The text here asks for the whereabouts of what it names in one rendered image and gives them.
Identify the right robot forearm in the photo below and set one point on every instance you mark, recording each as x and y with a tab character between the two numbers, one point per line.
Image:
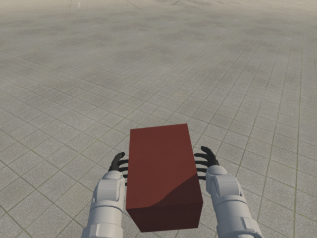
230	206

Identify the robot left hand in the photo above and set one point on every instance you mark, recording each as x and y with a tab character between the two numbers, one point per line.
117	162

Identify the left robot forearm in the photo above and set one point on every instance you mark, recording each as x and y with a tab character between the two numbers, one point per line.
106	208

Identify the carton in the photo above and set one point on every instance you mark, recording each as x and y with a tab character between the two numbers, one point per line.
163	189

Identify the robot right hand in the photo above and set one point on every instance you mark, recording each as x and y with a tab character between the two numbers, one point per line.
211	160

